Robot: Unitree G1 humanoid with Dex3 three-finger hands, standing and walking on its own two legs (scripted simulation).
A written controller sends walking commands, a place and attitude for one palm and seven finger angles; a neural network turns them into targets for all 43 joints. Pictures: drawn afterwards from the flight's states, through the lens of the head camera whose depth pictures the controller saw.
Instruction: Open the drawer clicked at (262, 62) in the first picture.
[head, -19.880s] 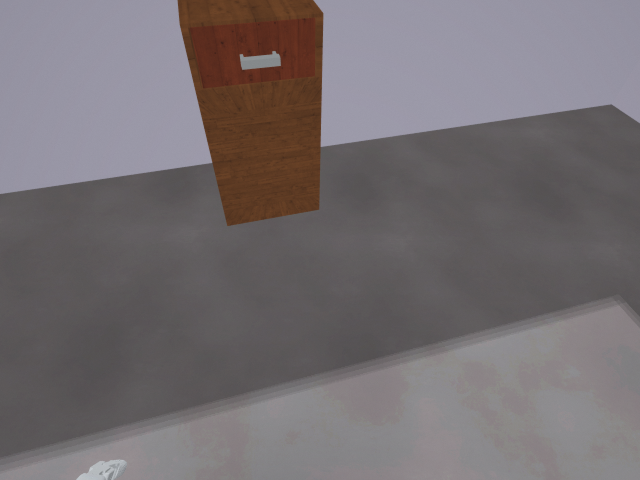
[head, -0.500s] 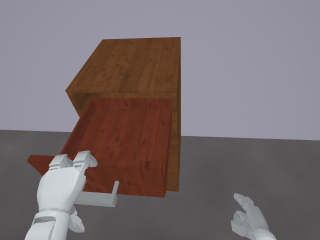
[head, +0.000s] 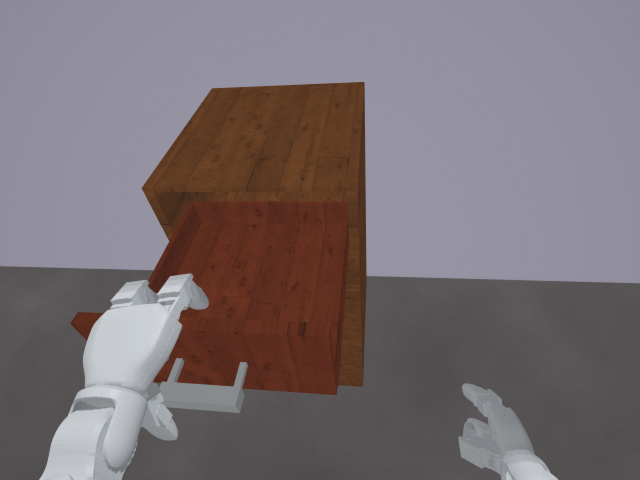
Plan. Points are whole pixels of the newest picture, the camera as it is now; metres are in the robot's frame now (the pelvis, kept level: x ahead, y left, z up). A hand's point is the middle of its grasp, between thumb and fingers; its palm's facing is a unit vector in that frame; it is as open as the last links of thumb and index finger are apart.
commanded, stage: draw the hand back to the body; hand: left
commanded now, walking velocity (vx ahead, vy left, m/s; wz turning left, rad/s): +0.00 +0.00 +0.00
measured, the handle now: (205, 381) +0.24 +0.23 -0.05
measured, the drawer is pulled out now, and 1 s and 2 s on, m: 0.30 0.30 0.30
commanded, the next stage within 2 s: step back with the hand held close in 1.60 s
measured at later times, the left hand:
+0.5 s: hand (133, 368) +0.19 +0.25 +0.10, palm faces +0.07 -0.09 -0.99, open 13.8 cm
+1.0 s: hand (136, 329) +0.20 +0.23 +0.15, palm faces +0.38 -0.84 -0.39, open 12.1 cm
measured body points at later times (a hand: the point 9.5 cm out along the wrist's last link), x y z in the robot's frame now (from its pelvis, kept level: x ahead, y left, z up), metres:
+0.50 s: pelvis +0.00 +0.00 +0.00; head +0.00 -0.04 +0.45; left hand +0.18 +0.25 +0.15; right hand +0.23 -0.21 -0.10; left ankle -0.03 +0.13 -0.74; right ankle +0.04 -0.12 -0.74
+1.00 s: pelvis +0.02 +0.00 +0.00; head +0.01 -0.01 +0.45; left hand +0.18 +0.27 +0.17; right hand +0.21 -0.20 -0.08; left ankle -0.03 +0.13 -0.74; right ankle +0.04 -0.12 -0.74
